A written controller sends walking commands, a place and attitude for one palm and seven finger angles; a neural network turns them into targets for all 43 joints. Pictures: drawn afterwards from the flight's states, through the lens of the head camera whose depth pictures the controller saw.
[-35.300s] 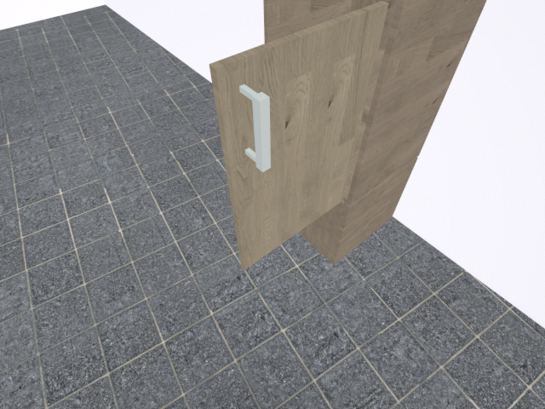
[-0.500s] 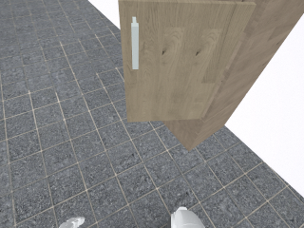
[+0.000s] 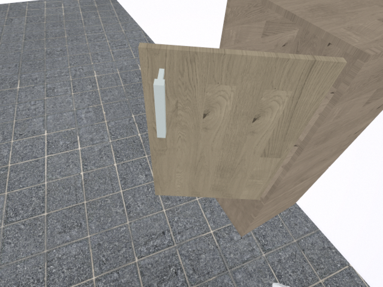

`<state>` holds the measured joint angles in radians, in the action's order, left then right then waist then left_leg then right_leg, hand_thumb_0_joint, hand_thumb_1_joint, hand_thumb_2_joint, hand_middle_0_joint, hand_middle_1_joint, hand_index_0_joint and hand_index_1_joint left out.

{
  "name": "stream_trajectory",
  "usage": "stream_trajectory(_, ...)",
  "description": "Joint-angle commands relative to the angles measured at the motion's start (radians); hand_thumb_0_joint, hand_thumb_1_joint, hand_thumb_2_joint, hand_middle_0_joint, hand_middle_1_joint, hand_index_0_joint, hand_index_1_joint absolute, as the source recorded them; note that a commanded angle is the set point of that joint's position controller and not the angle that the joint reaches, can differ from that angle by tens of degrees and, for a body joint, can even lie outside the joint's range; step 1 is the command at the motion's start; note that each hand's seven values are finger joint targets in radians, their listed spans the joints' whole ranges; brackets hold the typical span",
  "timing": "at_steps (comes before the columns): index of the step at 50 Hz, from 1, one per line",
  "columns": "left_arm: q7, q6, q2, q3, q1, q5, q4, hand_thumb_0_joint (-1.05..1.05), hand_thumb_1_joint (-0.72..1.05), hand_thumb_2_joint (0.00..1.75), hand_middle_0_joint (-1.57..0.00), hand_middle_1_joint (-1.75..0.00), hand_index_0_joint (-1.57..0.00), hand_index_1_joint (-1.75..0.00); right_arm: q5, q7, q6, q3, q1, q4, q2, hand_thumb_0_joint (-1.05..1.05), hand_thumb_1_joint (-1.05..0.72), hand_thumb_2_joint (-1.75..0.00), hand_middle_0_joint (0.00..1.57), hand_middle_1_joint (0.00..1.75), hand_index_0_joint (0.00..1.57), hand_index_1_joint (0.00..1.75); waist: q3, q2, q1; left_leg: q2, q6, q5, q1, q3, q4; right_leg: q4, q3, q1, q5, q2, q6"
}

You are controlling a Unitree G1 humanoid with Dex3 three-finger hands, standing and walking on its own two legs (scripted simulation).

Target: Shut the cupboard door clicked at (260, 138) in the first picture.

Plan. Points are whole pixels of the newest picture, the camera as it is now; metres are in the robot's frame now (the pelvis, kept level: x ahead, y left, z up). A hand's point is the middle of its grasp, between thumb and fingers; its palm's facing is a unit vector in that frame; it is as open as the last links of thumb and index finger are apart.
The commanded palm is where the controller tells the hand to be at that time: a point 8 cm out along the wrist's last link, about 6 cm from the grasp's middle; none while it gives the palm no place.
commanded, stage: come to a stop and stand still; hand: left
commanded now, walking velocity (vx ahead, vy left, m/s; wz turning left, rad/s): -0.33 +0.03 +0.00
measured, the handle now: (161, 105) +0.45 +0.12 +0.14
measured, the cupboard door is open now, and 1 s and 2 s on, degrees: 60 60 60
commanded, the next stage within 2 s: look again from close up in 1.00 s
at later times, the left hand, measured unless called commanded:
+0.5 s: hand out of the picture +0.01 +0.17 -0.17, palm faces +0.04 -0.97 -0.23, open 7.4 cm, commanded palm none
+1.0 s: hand out of the picture -0.07 +0.17 -0.17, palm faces +0.03 -0.99 -0.16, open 7.4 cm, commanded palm none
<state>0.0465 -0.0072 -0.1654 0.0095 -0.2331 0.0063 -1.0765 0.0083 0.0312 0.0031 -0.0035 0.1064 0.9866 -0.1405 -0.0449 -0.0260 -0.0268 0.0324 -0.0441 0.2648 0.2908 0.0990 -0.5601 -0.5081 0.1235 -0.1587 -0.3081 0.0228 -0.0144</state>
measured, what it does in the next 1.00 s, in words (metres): steps on the spot: left foot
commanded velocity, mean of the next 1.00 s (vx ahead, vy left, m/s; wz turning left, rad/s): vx -0.01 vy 0.03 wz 0.00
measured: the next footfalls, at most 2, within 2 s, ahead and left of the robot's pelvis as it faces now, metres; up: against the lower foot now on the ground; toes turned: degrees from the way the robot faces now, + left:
left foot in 0.50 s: -0.01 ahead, +0.11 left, +0.00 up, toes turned +2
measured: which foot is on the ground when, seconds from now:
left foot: down 0.00-0.20, up 0.22-0.48, down 0.50-1.00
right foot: down 0.00-1.00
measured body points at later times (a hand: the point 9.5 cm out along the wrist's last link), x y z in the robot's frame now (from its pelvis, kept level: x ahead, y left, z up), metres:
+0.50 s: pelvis -0.03 -0.02 +0.00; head +0.00 -0.02 +0.45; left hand +0.01 +0.22 -0.15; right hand +0.02 -0.28 -0.15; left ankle -0.05 +0.10 -0.73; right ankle -0.03 -0.14 -0.73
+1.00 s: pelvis -0.04 +0.01 +0.01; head -0.04 +0.02 +0.46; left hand -0.07 +0.23 -0.16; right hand -0.06 -0.20 -0.15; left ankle -0.06 +0.10 -0.73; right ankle -0.03 -0.14 -0.73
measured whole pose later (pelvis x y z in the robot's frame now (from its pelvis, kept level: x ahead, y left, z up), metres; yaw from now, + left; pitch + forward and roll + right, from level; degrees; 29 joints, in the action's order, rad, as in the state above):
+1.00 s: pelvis -0.04 +0.01 +0.01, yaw +0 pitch -2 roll +0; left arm 0.03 -0.01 -0.15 0.00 -0.31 0.01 -1.16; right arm 0.01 0.03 0.01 0.00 0.31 1.13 -0.11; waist -0.03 -0.03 -0.01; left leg -0.02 -0.03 0.23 0.12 0.06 -0.38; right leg -0.39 -0.01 -0.16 -0.19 -0.06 0.05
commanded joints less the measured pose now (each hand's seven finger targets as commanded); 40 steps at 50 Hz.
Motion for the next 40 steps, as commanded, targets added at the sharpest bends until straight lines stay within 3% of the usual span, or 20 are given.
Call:
stream_trajectory(1,0.002,-0.011,-0.123,0.04,-0.049,0.002,0.084,0.0,0.9,0.9,-0.2,-0.3,-0.2,-0.3,0.004,0.02,-0.023,-0.066,0.124,-0.028,-0.227,0.0,-0.9,-0.9,0.2,0.3,0.2,0.3,0.111,0.223,0.038,0.301,-0.131,-1.072,-0.259,-0.239,0.119,-0.161,-0.094,-0.138,-0.121,-0.071,0.023)
stream_trajectory(4,-0.001,-0.023,-0.109,0.052,-0.054,0.005,0.105,0.0,0.9,0.9,-0.2,-0.3,-0.2,-0.3,0.014,0.019,-0.037,-0.082,0.08,-0.058,-0.247,0.0,-0.9,-0.9,0.2,0.3,0.2,0.3,0.156,0.174,0.035,0.318,-0.168,-0.97,-0.285,-0.231,0.102,-0.267,-0.12,-0.196,-0.204,-0.039,0.021)
stream_trajectory(6,-0.004,-0.021,-0.098,0.051,-0.082,0.009,0.11,0.0,0.9,0.9,-0.2,-0.3,-0.2,-0.3,0.012,0.015,-0.039,-0.088,0.035,-0.076,-0.247,0.0,-0.9,-0.9,0.2,0.3,0.2,0.3,0.162,0.11,0.012,0.286,-0.137,-0.84,-0.224,-0.194,0.07,-0.166,-0.112,-0.128,-0.079,-0.042,0.021)
stream_trajectory(7,-0.006,-0.019,-0.101,0.052,-0.099,0.014,0.112,0.0,0.9,0.9,-0.2,-0.3,-0.2,-0.3,0.009,0.011,-0.042,-0.09,0.023,-0.08,-0.243,0.0,-0.9,-0.9,0.2,0.3,0.2,0.3,0.167,0.086,0.004,0.251,-0.102,-0.716,-0.177,-0.172,0.043,-0.069,-0.112,-0.071,0.04,-0.047,0.02)
stream_trajectory(8,-0.005,-0.015,-0.126,0.053,-0.113,0.02,0.115,0.0,0.9,0.9,-0.2,-0.3,-0.2,-0.3,0.002,0.007,-0.046,-0.09,0.01,-0.089,-0.23,0.0,-0.9,-0.9,0.2,0.3,0.2,0.3,0.156,-0.005,-0.003,0.182,-0.05,-0.506,-0.104,-0.143,-0.016,0.042,-0.178,-0.026,0.295,-0.088,0.005)
stream_trajectory(9,-0.003,-0.009,-0.182,0.06,-0.085,0.032,0.129,0.0,0.9,0.9,-0.2,-0.3,-0.2,-0.3,-0.006,-0.001,-0.048,-0.089,0.028,-0.1,-0.182,0.0,-0.9,-0.9,0.2,0.3,0.2,0.3,0.129,-0.175,0.016,0.056,0.02,-0.186,0.008,-0.065,-0.11,0.117,-0.354,-0.012,0.437,-0.238,-0.062)
stream_trajectory(10,-0.01,-0.001,-0.222,0.064,-0.06,0.029,0.137,0.0,0.9,0.9,-0.2,-0.3,-0.2,-0.3,-0.005,-0.015,-0.053,-0.08,0.048,-0.097,-0.146,0.0,-0.9,-0.9,0.2,0.3,0.2,0.3,0.074,-0.21,0.02,-0.049,0.064,0.215,0.036,-0.041,-0.243,0.195,-0.42,-0.084,0.525,-0.376,-0.162)
stream_trajectory(11,-0.009,0.001,-0.226,0.063,-0.049,0.029,0.138,0.0,0.9,0.9,-0.2,-0.3,-0.2,-0.3,-0.002,-0.014,-0.068,-0.08,0.002,-0.099,-0.128,0.0,-0.9,-0.9,0.2,0.3,0.2,0.3,0.042,-0.155,0.004,-0.044,0.056,0.328,0.063,-0.107,-0.373,0.203,-0.441,-0.124,0.566,-0.399,-0.207)
stream_trajectory(13,-0.005,0.009,-0.193,0.05,-0.002,0.026,0.125,0.0,0.9,0.9,-0.2,-0.3,-0.2,-0.3,0.0,-0.012,-0.066,-0.073,0.003,-0.072,-0.134,0.0,-0.9,-0.9,0.2,0.3,0.2,0.3,0.024,-0.158,0.03,-0.02,0.063,0.281,0.14,-0.14,-0.47,0.149,-0.388,-0.054,0.678,-0.339,-0.211)
stream_trajectory(14,-0.006,0.014,-0.192,0.047,-0.006,0.023,0.125,0.0,0.9,0.9,-0.2,-0.3,-0.2,-0.3,-0.003,-0.016,-0.061,-0.069,0.015,-0.058,-0.14,0.0,-0.9,-0.9,0.2,0.3,0.2,0.3,0.044,-0.12,0.028,-0.016,0.07,0.254,0.14,-0.134,-0.456,0.133,-0.351,-0.015,0.7,-0.319,-0.197)
stream_trajectory(15,-0.003,0.017,-0.194,0.05,-0.007,0.023,0.12,0.0,0.9,0.9,-0.2,-0.3,-0.2,-0.3,-0.003,-0.019,-0.056,-0.064,0.03,-0.047,-0.135,0.0,-0.9,-0.9,0.2,0.3,0.2,0.3,0.059,-0.115,0.026,-0.011,0.075,0.247,0.141,-0.122,-0.407,0.122,-0.322,0.032,0.723,-0.313,-0.186)
stream_trajectory(18,-0.005,0.023,-0.222,0.055,-0.05,0.022,0.097,0.0,0.9,0.9,-0.2,-0.3,-0.2,-0.3,-0.005,-0.021,-0.045,-0.052,0.033,-0.035,-0.135,0.0,-0.9,-0.9,0.2,0.3,0.2,0.3,0.087,-0.122,-0.005,-0.016,0.085,0.237,0.109,-0.096,-0.242,0.113,-0.329,0.115,0.747,-0.316,-0.183)
stream_trajectory(21,-0.004,0.024,-0.225,0.057,-0.046,0.018,0.076,0.0,0.9,0.9,-0.2,-0.3,-0.2,-0.3,-0.007,-0.017,-0.033,-0.046,0.088,-0.01,-0.127,0.0,-0.9,-0.9,0.2,0.3,0.2,0.3,0.101,-0.129,0.004,-0.018,0.087,0.158,0.037,-0.073,-0.029,0.087,-0.317,0.144,0.745,-0.3,-0.164)
stream_trajectory(23,-0.006,0.022,-0.208,0.047,-0.012,0.006,0.066,0.0,0.9,0.9,-0.2,-0.3,-0.2,-0.3,-0.005,-0.013,-0.024,-0.039,0.152,0.024,-0.13,0.0,-0.9,-0.9,0.2,0.3,0.2,0.3,0.094,-0.132,0.034,-0.012,0.078,-0.045,-0.119,-0.075,0.16,0.079,-0.278,0.048,0.591,-0.259,-0.102)
stream_trajectory(25,-0.011,0.015,-0.15,0.034,-0.004,0.001,0.067,0.0,0.9,0.9,-0.2,-0.3,-0.2,-0.3,0.001,-0.011,-0.008,-0.043,0.158,0.042,-0.17,0.0,-0.9,-0.9,0.2,0.3,0.2,0.3,0.082,0.013,0.016,0.099,0.039,-0.29,-0.208,-0.155,0.171,0.079,-0.2,-0.046,0.322,-0.153,-0.025)
stream_trajectory(26,-0.009,0.01,-0.134,0.03,-0.01,0.004,0.065,0.0,0.9,0.9,-0.2,-0.3,-0.2,-0.3,0.004,-0.01,-0.01,-0.038,0.147,0.041,-0.182,0.0,-0.9,-0.9,0.2,0.3,0.2,0.3,0.06,0.025,0.008,0.121,0.026,-0.24,-0.146,-0.159,0.174,0.121,-0.189,-0.031,0.203,-0.127,-0.011)
stream_trajectory(29,-0.015,-0.006,-0.123,0.025,0.018,0.005,0.035,0.0,0.9,0.9,-0.2,-0.3,-0.2,-0.3,0.005,-0.006,-0.001,-0.024,0.139,0.06,-0.17,0.0,-0.9,-0.9,0.2,0.3,0.2,0.3,-0.009,0.115,0.004,0.102,0.023,-0.124,-0.033,-0.187,0.271,0.121,-0.159,0.034,0.116,-0.105,0.005)
stream_trajectory(33,-0.02,-0.005,-0.106,0.018,-0.017,0.006,-0.003,0.0,0.9,0.9,-0.2,-0.3,-0.2,-0.3,0.005,-0.004,0.003,-0.023,0.159,0.073,-0.157,0.0,-0.9,-0.9,0.2,0.3,0.2,0.3,-0.045,0.114,0.001,0.084,0.027,0.047,0.001,-0.192,0.33,0.147,-0.161,0.043,0.104,-0.105,0.004)
stream_trajectory(40,-0.018,0.006,-0.08,0.009,-0.058,0.01,-0.032,0.0,0.9,0.9,-0.2,-0.3,-0.2,-0.3,-0.001,0.001,0.013,-0.026,0.222,0.089,-0.129,0.0,-0.9,-0.9,0.2,0.3,0.2,0.3,-0.05,0.034,0.011,0.081,0.023,0.01,-0.035,-0.183,0.332,0.16,-0.155,0.025,0.148,-0.111,0.011)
